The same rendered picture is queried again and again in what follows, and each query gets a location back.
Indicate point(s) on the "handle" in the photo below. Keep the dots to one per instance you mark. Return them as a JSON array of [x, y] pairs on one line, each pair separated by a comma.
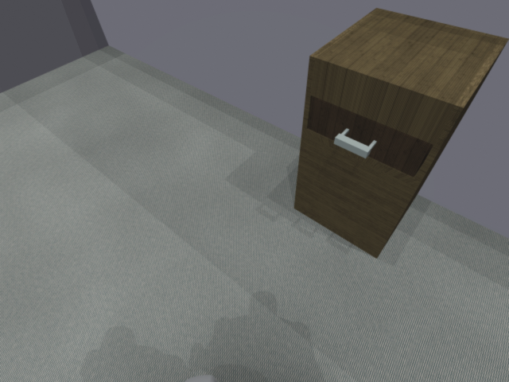
[[352, 145]]

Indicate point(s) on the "cabinet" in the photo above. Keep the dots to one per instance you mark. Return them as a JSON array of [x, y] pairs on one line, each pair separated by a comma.
[[411, 74]]

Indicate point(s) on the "drawer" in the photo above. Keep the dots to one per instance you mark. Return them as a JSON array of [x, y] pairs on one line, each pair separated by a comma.
[[393, 148]]

